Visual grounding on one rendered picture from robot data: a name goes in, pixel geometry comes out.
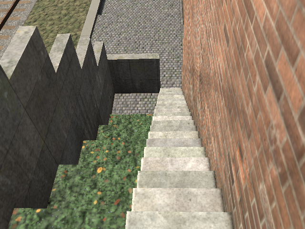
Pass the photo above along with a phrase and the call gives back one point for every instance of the stairs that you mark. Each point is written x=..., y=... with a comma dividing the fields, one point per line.
x=175, y=187

